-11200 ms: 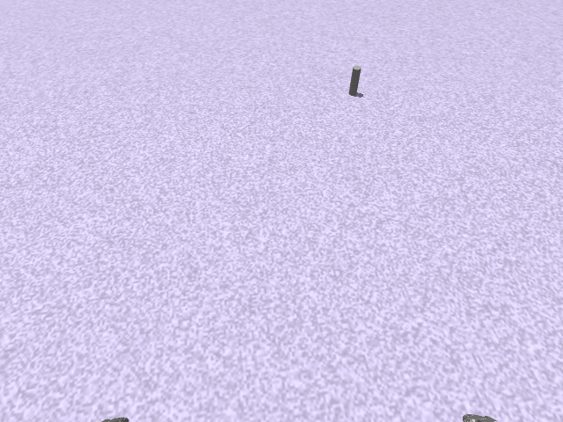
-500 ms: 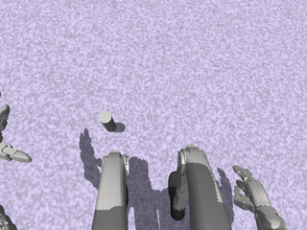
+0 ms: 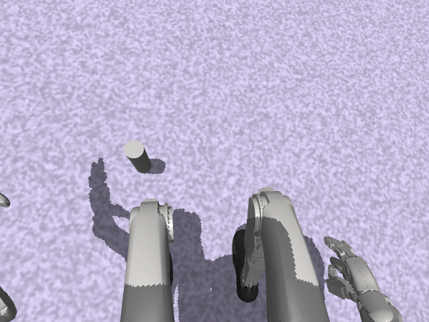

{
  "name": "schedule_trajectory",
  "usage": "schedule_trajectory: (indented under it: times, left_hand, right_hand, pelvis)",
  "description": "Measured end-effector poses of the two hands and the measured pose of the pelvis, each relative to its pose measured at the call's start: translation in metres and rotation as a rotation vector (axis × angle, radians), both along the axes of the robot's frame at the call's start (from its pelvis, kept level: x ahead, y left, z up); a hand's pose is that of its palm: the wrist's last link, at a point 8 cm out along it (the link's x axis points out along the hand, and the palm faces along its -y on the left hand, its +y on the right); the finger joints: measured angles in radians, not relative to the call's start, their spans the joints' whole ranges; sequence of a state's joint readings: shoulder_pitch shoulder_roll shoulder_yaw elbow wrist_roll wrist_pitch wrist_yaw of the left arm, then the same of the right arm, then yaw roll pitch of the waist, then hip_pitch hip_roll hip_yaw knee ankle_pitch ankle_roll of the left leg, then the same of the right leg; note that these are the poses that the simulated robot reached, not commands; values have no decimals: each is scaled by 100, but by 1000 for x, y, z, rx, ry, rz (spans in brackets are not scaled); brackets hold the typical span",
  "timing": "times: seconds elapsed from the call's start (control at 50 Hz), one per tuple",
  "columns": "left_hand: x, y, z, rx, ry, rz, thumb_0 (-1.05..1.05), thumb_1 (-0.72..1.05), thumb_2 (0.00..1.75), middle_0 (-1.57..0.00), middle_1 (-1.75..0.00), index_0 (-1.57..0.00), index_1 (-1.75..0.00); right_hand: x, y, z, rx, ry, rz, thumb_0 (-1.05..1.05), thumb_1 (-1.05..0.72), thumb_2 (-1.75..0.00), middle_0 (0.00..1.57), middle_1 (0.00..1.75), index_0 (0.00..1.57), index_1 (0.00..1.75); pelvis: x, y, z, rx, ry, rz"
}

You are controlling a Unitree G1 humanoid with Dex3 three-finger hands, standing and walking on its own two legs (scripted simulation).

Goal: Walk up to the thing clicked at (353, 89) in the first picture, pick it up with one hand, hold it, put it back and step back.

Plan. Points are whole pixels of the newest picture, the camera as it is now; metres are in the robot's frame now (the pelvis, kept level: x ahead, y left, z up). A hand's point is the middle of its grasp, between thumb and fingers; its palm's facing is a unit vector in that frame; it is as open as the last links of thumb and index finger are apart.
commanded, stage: go down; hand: left
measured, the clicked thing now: (139, 158) +0.46 +0.18 -0.34
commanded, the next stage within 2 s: approach in 0.66 s
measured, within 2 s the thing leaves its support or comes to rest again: neither
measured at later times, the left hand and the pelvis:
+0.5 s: hand out of the picture +0.40 +0.37 -0.03, palm faces +0.06 -0.99 -0.09, open 17.6 cm; pelvis -0.01 +0.00 -0.03, yaw +0 degrees
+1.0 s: hand (6, 143) +0.42 +0.36 -0.07, palm faces +0.06 -1.00 -0.04, open 17.7 cm; pelvis -0.01 +0.01 -0.05, yaw -1 degrees
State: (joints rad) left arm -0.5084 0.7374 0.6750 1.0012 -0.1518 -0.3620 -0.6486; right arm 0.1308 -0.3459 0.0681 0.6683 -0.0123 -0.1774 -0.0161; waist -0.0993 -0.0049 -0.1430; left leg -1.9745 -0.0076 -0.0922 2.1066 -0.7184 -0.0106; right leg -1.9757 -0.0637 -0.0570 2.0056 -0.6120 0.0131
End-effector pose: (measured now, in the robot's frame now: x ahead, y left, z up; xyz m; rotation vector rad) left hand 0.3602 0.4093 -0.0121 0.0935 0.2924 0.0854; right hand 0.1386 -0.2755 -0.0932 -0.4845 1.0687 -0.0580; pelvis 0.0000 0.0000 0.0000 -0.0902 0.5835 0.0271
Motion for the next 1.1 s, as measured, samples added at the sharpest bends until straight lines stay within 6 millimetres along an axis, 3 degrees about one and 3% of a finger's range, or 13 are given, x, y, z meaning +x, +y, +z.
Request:
schedule_trajectory:
  times: [0.36, 0.86, 0.98, 1.1]
  left_hand:
    - [14, 8, -10, -9, -50, -13, -1, -60, 7, -4, -10, -5, -8]
    - [29, 16, -20, -26, -102, -22, -1, -59, 5, -5, -10, -6, -8]
    - [31, 8, -45, -46, -146, -27, -1, -60, 3, -5, -10, -6, -8]
    - [38, -16, -101, -84, -179, -44, -1, -61, 3, -5, -12, -6, -10]
  right_hand:
    - [-15, -1, -19, -17, 25, 4, 0, -88, -90, 20, 30, 21, 30]
    - [-27, 2, -27, -39, 56, 5, 0, -88, -90, 20, 30, 21, 30]
    - [-28, 2, -36, -45, 67, 42, 0, -89, -89, 20, 30, 21, 30]
    - [-27, 1, -50, -71, 93, 108, 0, -89, -89, 20, 30, 21, 30]
  pelvis:
    - [-6, 2, -23, -8, -10, 1]
    - [-8, 7, -38, -23, -11, 3]
    - [-10, 8, -50, -28, -24, -1]
    - [-12, 7, -73, -45, -57, -12]
